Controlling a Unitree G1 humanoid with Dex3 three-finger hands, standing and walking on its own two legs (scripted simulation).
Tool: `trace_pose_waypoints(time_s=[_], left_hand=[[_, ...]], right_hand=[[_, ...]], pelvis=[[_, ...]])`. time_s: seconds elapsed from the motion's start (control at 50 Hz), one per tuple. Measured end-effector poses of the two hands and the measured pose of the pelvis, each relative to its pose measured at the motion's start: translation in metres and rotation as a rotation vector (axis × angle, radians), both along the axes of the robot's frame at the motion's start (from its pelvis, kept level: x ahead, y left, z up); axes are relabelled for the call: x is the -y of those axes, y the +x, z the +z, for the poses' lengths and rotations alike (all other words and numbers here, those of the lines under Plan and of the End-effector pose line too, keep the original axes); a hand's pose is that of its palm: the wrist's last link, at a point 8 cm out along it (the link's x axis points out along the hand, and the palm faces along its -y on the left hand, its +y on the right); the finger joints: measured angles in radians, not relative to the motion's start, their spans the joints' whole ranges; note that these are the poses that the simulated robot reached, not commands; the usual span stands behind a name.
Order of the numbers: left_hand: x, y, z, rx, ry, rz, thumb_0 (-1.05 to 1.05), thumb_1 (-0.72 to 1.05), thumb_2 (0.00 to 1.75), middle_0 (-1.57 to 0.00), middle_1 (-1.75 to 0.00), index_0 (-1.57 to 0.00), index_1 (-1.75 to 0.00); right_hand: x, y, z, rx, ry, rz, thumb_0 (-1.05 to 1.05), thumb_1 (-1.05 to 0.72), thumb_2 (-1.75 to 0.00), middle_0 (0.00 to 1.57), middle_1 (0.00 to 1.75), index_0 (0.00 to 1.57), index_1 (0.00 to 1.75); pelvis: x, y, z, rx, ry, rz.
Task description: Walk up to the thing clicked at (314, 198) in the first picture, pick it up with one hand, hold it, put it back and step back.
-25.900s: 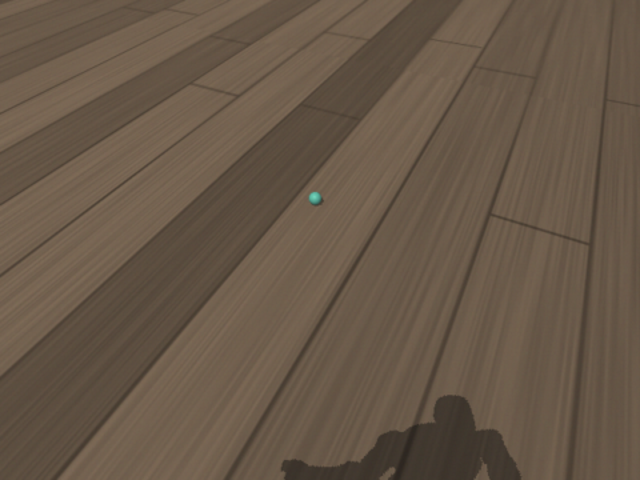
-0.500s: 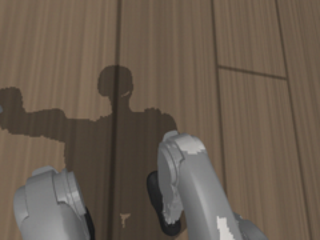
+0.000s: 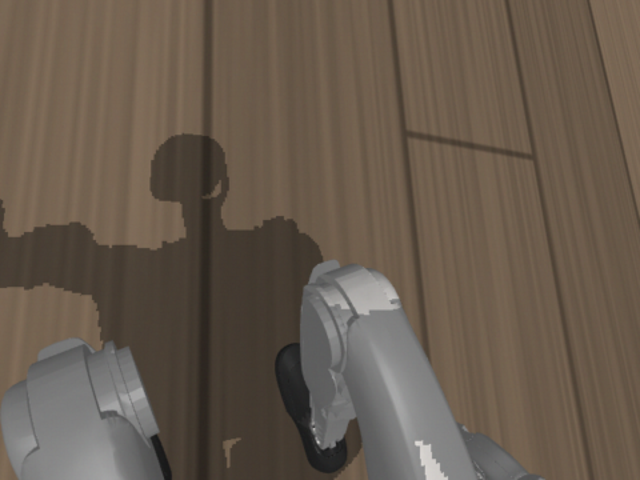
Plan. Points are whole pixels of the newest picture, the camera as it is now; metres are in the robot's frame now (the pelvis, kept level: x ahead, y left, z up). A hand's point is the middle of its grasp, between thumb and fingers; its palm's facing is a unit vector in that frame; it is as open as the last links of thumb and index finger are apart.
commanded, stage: rest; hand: left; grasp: from above
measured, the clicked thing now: out of the picture +0.44 +0.34 -0.24
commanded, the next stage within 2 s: open in 0.76 s
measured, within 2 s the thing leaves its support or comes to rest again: rests again in 0.28 s
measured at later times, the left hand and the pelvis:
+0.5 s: hand out of the picture +0.43 +0.33 -0.24, palm faces -0.45 -0.18 -0.88, open 7.2 cm; pelvis +0.00 +0.00 +0.00, yaw -1 degrees
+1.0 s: hand out of the picture +0.43 +0.33 -0.24, palm faces -0.45 -0.16 -0.88, open 7.5 cm; pelvis +0.00 +0.00 +0.00, yaw -2 degrees
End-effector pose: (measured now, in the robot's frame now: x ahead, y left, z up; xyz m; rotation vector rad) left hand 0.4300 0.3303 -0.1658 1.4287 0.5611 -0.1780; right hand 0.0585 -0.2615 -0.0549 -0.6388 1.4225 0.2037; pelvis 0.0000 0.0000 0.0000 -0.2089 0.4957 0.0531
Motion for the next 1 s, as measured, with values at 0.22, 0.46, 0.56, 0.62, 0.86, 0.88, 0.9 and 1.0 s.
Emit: trace_pose_waypoints(time_s=[0.22,0.46,0.56,0.62,0.86,0.88,0.9,1.0], left_hand=[[0.001,0.003,-0.007,-0.006,0.005,0.018,-0.03,0.29,0.34,-0.72,-0.64,-0.91,-0.59],[0.000,0.003,-0.015,-0.010,-0.007,0.027,-0.03,0.29,0.34,-0.72,-0.64,-0.91,-0.60],[0.001,0.003,-0.018,-0.010,-0.013,0.019,-0.03,0.29,0.34,-0.72,-0.64,-0.91,-0.60],[0.001,0.003,-0.019,-0.006,-0.015,0.014,-0.03,0.29,0.34,-0.72,-0.64,-0.91,-0.60],[-0.002,0.002,-0.017,0.004,0.003,0.019,-0.03,0.29,0.35,-0.71,-0.65,-0.90,-0.60],[-0.002,0.002,-0.017,0.003,0.002,0.021,-0.03,0.29,0.35,-0.71,-0.65,-0.90,-0.60],[-0.002,0.002,-0.016,0.003,0.003,0.023,-0.03,0.29,0.35,-0.71,-0.65,-0.90,-0.61],[-0.002,0.002,-0.016,-0.008,0.003,0.027,-0.03,0.29,0.40,-0.66,-0.68,-0.83,-0.63]], right_hand=[[-0.005,0.005,0.000,0.004,0.036,0.040,0.00,-0.91,-0.90,0.20,0.30,0.20,0.30],[-0.003,-0.001,0.005,-0.024,0.025,0.047,0.00,-0.92,-0.90,0.20,0.30,0.20,0.30],[-0.003,-0.004,0.009,-0.028,0.016,0.051,0.00,-0.92,-0.90,0.20,0.30,0.20,0.30],[-0.004,-0.005,0.011,-0.030,0.015,0.057,0.00,-0.92,-0.90,0.20,0.30,0.20,0.30],[-0.008,-0.004,0.012,-0.022,0.030,0.083,0.00,-0.91,-0.90,0.20,0.30,0.20,0.30],[-0.008,-0.004,0.011,-0.021,0.032,0.085,0.00,-0.91,-0.90,0.20,0.30,0.20,0.30],[-0.008,-0.003,0.011,-0.019,0.033,0.086,0.00,-0.91,-0.90,0.20,0.30,0.20,0.30],[-0.008,-0.002,0.011,-0.015,0.036,0.089,0.00,-0.91,-0.90,0.20,0.30,0.20,0.30]], pelvis=[[0.000,-0.001,0.000,0.006,-0.007,-0.005],[-0.001,-0.001,0.001,0.013,-0.015,-0.012],[-0.002,-0.002,0.001,0.023,-0.021,-0.012],[-0.002,-0.002,0.000,0.027,-0.025,-0.013],[-0.003,-0.004,0.000,0.034,-0.031,-0.015],[-0.003,-0.004,0.000,0.034,-0.030,-0.015],[-0.003,-0.004,0.000,0.035,-0.030,-0.016],[-0.002,-0.005,0.001,0.035,-0.030,-0.016]])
